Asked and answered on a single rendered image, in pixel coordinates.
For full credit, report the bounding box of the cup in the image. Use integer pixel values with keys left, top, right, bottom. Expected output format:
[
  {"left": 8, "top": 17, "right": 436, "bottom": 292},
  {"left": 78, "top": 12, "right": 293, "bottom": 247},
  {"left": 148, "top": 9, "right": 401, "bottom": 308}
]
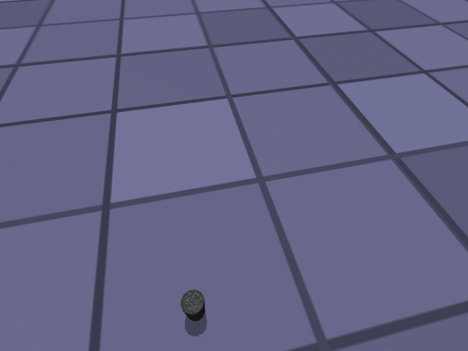
[{"left": 181, "top": 290, "right": 205, "bottom": 321}]

